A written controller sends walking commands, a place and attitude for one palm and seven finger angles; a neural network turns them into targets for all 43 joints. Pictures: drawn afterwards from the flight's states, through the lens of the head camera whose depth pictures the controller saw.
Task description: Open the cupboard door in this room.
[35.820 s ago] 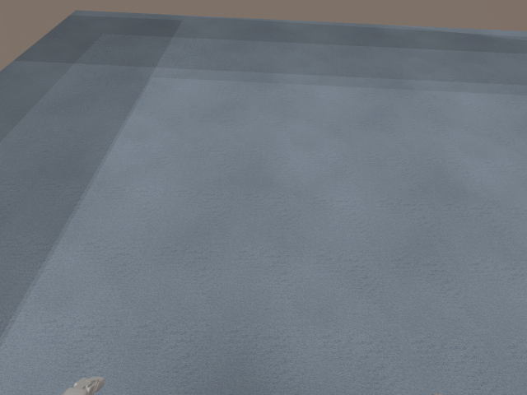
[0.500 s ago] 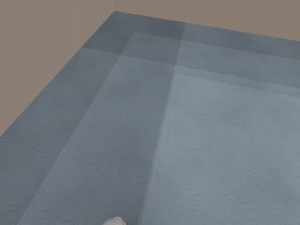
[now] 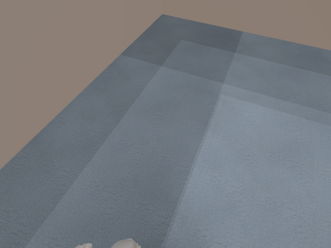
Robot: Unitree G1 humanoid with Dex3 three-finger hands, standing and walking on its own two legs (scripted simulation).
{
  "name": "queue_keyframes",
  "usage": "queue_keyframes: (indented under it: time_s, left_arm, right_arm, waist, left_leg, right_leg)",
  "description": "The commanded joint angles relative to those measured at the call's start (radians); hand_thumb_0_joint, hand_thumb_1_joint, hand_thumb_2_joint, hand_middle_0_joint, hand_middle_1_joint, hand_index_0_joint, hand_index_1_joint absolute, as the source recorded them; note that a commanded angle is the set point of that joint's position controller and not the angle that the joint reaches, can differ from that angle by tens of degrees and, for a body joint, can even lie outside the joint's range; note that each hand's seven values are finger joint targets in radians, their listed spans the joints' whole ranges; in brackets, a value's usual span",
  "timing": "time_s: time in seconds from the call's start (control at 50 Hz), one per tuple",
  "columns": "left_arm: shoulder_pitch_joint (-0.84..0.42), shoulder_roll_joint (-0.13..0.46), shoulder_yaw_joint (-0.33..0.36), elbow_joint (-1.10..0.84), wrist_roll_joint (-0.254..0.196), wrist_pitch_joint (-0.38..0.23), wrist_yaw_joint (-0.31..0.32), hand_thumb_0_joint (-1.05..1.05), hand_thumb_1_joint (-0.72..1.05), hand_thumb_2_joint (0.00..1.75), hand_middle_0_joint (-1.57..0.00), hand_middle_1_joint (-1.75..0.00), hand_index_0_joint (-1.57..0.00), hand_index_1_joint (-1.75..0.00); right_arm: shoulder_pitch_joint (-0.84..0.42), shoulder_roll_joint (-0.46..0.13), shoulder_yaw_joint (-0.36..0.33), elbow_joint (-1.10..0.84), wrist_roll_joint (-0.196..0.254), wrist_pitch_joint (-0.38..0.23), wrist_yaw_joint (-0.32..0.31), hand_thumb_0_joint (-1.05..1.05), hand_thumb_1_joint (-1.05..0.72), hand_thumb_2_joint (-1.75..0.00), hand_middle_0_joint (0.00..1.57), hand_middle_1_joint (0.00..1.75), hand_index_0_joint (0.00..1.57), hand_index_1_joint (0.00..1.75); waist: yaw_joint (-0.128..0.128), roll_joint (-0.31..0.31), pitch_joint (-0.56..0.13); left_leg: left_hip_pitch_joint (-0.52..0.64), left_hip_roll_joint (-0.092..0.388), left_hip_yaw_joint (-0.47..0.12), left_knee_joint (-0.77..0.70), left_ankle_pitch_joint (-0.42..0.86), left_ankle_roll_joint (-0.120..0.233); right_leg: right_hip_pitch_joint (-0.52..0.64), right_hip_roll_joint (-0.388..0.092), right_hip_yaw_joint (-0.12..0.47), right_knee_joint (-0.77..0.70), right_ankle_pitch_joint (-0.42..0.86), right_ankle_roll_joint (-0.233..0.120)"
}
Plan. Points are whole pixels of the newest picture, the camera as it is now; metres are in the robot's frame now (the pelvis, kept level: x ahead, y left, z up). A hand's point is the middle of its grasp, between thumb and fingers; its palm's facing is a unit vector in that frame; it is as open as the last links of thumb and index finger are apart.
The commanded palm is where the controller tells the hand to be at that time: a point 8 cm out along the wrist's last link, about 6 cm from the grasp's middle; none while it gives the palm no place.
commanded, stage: turn to face it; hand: left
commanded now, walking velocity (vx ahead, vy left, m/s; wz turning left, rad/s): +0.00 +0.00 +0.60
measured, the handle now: out of the picture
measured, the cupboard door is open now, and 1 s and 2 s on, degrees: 42 42 42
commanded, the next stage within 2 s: none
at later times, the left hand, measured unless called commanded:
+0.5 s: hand out of the picture +0.09 +0.20 -0.16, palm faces +0.28 -0.91 -0.31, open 7.4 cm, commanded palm none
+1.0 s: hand out of the picture -0.01 +0.18 -0.17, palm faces +0.59 -0.76 -0.26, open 7.4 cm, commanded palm none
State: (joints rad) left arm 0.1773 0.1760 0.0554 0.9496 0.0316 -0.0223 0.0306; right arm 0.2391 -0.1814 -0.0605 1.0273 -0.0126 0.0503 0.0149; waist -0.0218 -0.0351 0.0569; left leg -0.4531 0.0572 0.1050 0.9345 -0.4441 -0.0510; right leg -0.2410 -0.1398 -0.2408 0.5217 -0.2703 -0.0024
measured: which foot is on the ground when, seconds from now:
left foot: up 0.00-0.10, down 0.12-0.44, up 0.46-0.80, down 0.82-1.00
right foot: down 0.00-0.10, up 0.12-0.44, down 0.46-0.82, up 0.84-1.00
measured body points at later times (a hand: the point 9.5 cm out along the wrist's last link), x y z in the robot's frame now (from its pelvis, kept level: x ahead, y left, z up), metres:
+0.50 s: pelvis +0.05 -0.04 -0.01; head +0.11 -0.04 +0.43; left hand +0.08 +0.24 -0.13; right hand +0.21 -0.26 -0.17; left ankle +0.04 +0.11 -0.71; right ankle +0.09 -0.15 -0.74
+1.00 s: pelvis +0.06 -0.05 -0.01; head +0.09 +0.00 +0.44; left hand -0.04 +0.22 -0.15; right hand +0.29 -0.19 -0.14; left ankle +0.00 +0.06 -0.74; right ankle +0.13 -0.17 -0.68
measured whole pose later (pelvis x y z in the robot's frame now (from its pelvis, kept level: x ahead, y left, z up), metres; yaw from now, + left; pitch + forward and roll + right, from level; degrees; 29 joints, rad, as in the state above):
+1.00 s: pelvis +0.06 -0.05 -0.01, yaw +35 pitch +1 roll +0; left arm 0.18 0.26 0.07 0.90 0.02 0.06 0.01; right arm 0.14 -0.22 -0.05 0.90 -0.02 0.04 0.00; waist 0.01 -0.03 0.10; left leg -0.30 0.01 0.00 0.55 -0.26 0.00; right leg -0.48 -0.09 -0.03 1.03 -0.44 0.08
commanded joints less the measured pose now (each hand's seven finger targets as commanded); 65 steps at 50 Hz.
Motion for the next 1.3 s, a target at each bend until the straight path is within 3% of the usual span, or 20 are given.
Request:
queue_keyframes:
  time_s: [0.0,0.06,0.08,0.1,0.22,0.38,0.4,0.42,0.44,0.5,0.66,0.74,0.76,0.8,0.9,1.08,1.12,1.14,1.2,1.28]
  left_arm:
    - [0.074,0.200,0.053,-0.037,-0.001,-0.001,0.001,0.00,0.90,0.90,-0.20,-0.30,-0.20,-0.30]
    - [0.056,0.190,0.051,-0.062,-0.014,0.013,-0.009,0.00,0.90,0.90,-0.20,-0.30,-0.20,-0.30]
    - [0.049,0.127,0.041,-0.106,-0.024,0.021,-0.016,0.00,0.90,0.90,-0.20,-0.30,-0.20,-0.30]
    - [-0.024,0.128,0.026,-0.150,-0.012,0.031,-0.010,0.00,0.90,0.90,-0.20,-0.30,-0.20,-0.30]
    - [-0.001,0.124,0.033,-0.101,-0.012,0.042,-0.023,0.00,0.90,0.90,-0.20,-0.30,-0.20,-0.30]
    - [0.101,0.144,0.033,-0.110,-0.019,0.033,-0.017,0.00,0.90,0.90,-0.20,-0.30,-0.20,-0.30]
    - [0.142,0.187,0.043,-0.110,-0.013,0.023,-0.011,0.00,0.90,0.90,-0.20,-0.30,-0.20,-0.30]
    - [0.164,0.290,0.063,-0.115,0.005,0.014,-0.002,0.00,0.90,0.90,-0.20,-0.30,-0.20,-0.30]
    - [0.137,0.317,0.052,-0.128,0.000,0.017,-0.003,0.00,0.90,0.90,-0.20,-0.30,-0.20,-0.30]
    - [0.008,0.204,0.030,-0.155,-0.009,0.012,0.003,0.00,0.90,0.90,-0.20,-0.30,-0.20,-0.30]
    - [0.117,0.243,0.048,-0.107,0.000,0.009,0.003,0.00,0.90,0.90,-0.20,-0.30,-0.20,-0.30]
    - [0.087,0.258,0.061,-0.105,-0.010,0.016,-0.007,0.00,0.90,0.90,-0.20,-0.30,-0.20,-0.30]
    - [0.073,0.242,0.057,-0.112,-0.016,0.019,-0.011,0.00,0.90,0.90,-0.20,-0.30,-0.20,-0.30]
    - [-0.005,0.148,0.027,-0.197,-0.015,0.033,-0.014,0.00,0.90,0.90,-0.20,-0.30,-0.20,-0.30]
    - [-0.009,0.154,0.039,-0.130,-0.013,0.054,-0.023,0.00,0.90,0.90,-0.20,-0.30,-0.20,-0.30]
    - [0.099,0.153,0.036,-0.123,-0.020,0.035,-0.019,0.00,0.90,0.90,-0.20,-0.30,-0.20,-0.30]
    - [0.163,0.300,0.066,-0.121,0.004,0.014,-0.002,0.00,0.90,0.90,-0.20,-0.30,-0.20,-0.30]
    - [0.135,0.319,0.053,-0.132,-0.003,0.018,-0.003,0.00,0.90,0.90,-0.20,-0.30,-0.20,-0.30]
    - [-0.004,0.205,0.029,-0.162,-0.011,0.015,0.001,0.00,0.90,0.90,-0.20,-0.30,-0.20,-0.30]
    - [0.050,0.204,0.031,-0.148,-0.007,0.007,0.005,0.00,0.90,0.90,-0.20,-0.30,-0.20,-0.30]
  right_arm:
    - [-0.050,-0.031,-0.004,-0.113,-0.002,-0.027,0.012,0.00,-0.90,-0.90,0.20,0.30,0.20,0.30]
    - [0.040,-0.128,-0.027,-0.119,-0.009,-0.034,0.014,0.00,-0.90,-0.90,0.20,0.30,0.20,0.30]
    - [0.110,-0.258,-0.058,-0.124,-0.021,-0.040,0.006,0.00,-0.90,-0.90,0.20,0.30,0.20,0.30]
    - [0.167,-0.317,-0.067,-0.107,-0.017,-0.031,-0.006,0.00,-0.90,-0.90,0.20,0.30,0.20,0.30]
    - [-0.031,-0.235,-0.041,-0.167,-0.015,-0.050,-0.031,0.00,-0.90,-0.90,0.20,0.30,0.20,0.30]
    - [-0.133,-0.254,-0.060,-0.215,-0.011,-0.021,-0.017,0.00,-0.90,-0.90,0.20,0.30,0.20,0.30]
    - [-0.145,-0.220,-0.057,-0.229,-0.003,-0.019,-0.013,0.00,-0.90,-0.90,0.20,0.30,0.20,0.30]
    - [-0.140,-0.146,-0.047,-0.253,0.004,-0.019,-0.004,0.00,-0.90,-0.90,0.20,0.30,0.20,0.30]
    - [-0.162,-0.168,-0.048,-0.265,-0.006,-0.019,0.002,0.00,-0.90,-0.90,0.20,0.30,0.20,0.30]
    - [-0.136,-0.153,-0.047,-0.208,-0.007,0.003,0.010,0.00,-0.90,-0.90,0.20,0.30,0.20,0.30]
    - [-0.206,-0.095,-0.014,-0.212,0.003,-0.006,0.022,0.00,-0.90,-0.90,0.20,0.30,0.20,0.30]
    - [-0.118,-0.126,-0.022,-0.194,0.000,-0.014,0.017,0.00,-0.90,-0.90,0.20,0.30,0.20,0.30]
    - [-0.058,-0.168,-0.034,-0.182,-0.004,-0.020,0.018,0.00,-0.90,-0.90,0.20,0.30,0.20,0.30]
    - [0.078,-0.343,-0.075,-0.154,-0.012,-0.020,0.001,0.00,-0.90,-0.90,0.20,0.30,0.20,0.30]
    - [-0.090,-0.249,-0.046,-0.190,-0.014,-0.032,-0.026,0.00,-0.90,-0.90,0.20,0.30,0.20,0.30]
    - [-0.143,-0.254,-0.062,-0.213,-0.011,-0.015,-0.016,0.00,-0.90,-0.90,0.20,0.30,0.20,0.30]
    - [-0.130,-0.143,-0.047,-0.246,0.004,-0.016,-0.005,0.00,-0.90,-0.90,0.20,0.30,0.20,0.30]
    - [-0.147,-0.168,-0.049,-0.255,-0.008,-0.015,0.000,0.00,-0.90,-0.90,0.20,0.30,0.20,0.30]
    - [-0.118,-0.157,-0.050,-0.197,-0.008,0.007,0.012,0.00,-0.90,-0.90,0.20,0.30,0.20,0.30]
    - [-0.146,-0.120,-0.033,-0.187,-0.001,0.011,0.021,0.00,-0.90,-0.90,0.20,0.30,0.20,0.30]
  waist:
    - [0.043,-0.135,-0.077]
    - [-0.022,0.029,-0.144]
    - [-0.062,0.355,-0.178]
    - [-0.095,0.322,-0.192]
    - [0.002,0.188,-0.144]
    - [0.052,0.201,-0.129]
    - [0.078,0.082,-0.129]
    - [0.089,-0.243,-0.117]
    - [0.091,-0.271,-0.087]
    - [0.013,-0.177,-0.054]
    - [0.077,-0.172,-0.109]
    - [0.023,-0.136,-0.126]
    - [-0.012,-0.046,-0.164]
    - [-0.085,0.323,-0.182]
    - [0.007,0.199,-0.084]
    - [0.058,0.196,-0.118]
    - [0.092,-0.251,-0.120]
    - [0.089,-0.249,-0.093]
    - [0.008,-0.181,-0.051]
    - [0.032,-0.133,-0.079]
  left_leg:
    - [0.012,-0.008,0.040,-0.235,0.057,0.003]
    - [0.317,0.024,-0.025,-0.489,0.356,0.036]
    - [0.450,0.306,-0.421,-0.550,0.694,0.180]
    - [0.422,0.424,-0.536,-0.582,0.721,0.291]
    - [0.328,0.201,-0.290,-0.552,0.668,0.202]
    - [0.099,0.122,-0.338,-0.477,0.440,0.158]
    - [-0.003,0.053,-0.295,-0.386,0.298,0.107]
    - [-0.190,-0.103,-0.129,-0.139,-0.025,0.020]
    - [-0.176,-0.101,-0.129,0.118,-0.184,0.017]
    - [-0.165,-0.024,-0.145,0.338,-0.005,-0.006]
    - [-0.017,-0.040,-0.004,-0.163,-0.027,-0.014]
    - [0.193,-0.053,0.023,-0.408,0.154,0.015]
    - [0.347,-0.008,-0.033,-0.505,0.308,0.039]
    - [0.496,0.401,-0.512,-0.556,0.835,0.294]
    - [0.266,0.189,-0.317,-0.585,0.529,0.201]
    - [0.102,0.100,-0.368,-0.480,0.391,0.155]
    - [-0.185,-0.123,-0.143,-0.120,-0.052,0.018]
    - [-0.163,-0.104,-0.154,0.125,-0.182,0.020]
    - [-0.148,-0.034,-0.156,0.333,0.012,-0.004]
    - [-0.090,-0.031,-0.078,0.120,0.017,-0.027]
  right_leg:
    - [0.153,-0.242,0.093,-0.076,0.481,-0.090]
    - [-0.025,-0.183,0.025,0.166,0.288,0.003]
    - [-0.288,-0.030,-0.001,0.403,-0.247,0.087]
    - [-0.352,0.020,0.138,0.569,-0.444,0.082]
    - [-0.335,0.044,0.227,0.561,-0.159,0.091]
    - [0.053,0.126,0.164,0.030,-0.008,0.068]
    - [0.168,0.052,0.233,-0.128,0.032,0.049]
    - [0.237,-0.236,0.549,-0.260,0.057,-0.051]
    - [0.114,-0.368,0.597,-0.266,0.162,-0.146]
    - [0.063,-0.211,0.345,-0.178,0.350,-0.124]
    - [0.254,-0.219,0.179,-0.069,0.640,-0.111]
    - [0.138,-0.215,0.104,0.043,0.520,-0.048]
    - [0.034,-0.192,0.070,0.173,0.429,-0.004]
    - [-0.366,0.009,0.116,0.533,-0.429,0.088]
    - [-0.310,0.030,0.229,0.593,-0.161,0.086]
    - [0.073,0.128,0.165,0.012,-0.010,0.066]
    - [0.272,-0.252,0.568,-0.262,0.044,-0.057]
    - [0.137,-0.362,0.590,-0.262,0.126,-0.142]
    - [0.062,-0.198,0.346,-0.199,0.259,-0.110]
    - [0.163,-0.182,0.215,-0.156,0.469,-0.102]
